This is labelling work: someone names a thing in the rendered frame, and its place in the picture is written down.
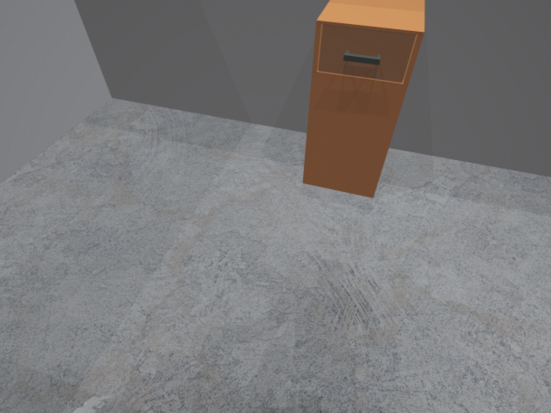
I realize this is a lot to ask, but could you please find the cabinet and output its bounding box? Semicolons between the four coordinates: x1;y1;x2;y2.
303;0;424;198

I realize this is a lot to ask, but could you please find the handle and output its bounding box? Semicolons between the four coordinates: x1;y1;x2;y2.
344;51;381;65

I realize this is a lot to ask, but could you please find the drawer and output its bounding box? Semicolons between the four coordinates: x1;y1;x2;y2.
319;24;416;83

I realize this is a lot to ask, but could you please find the left robot hand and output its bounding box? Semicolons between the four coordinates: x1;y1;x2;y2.
73;395;116;413

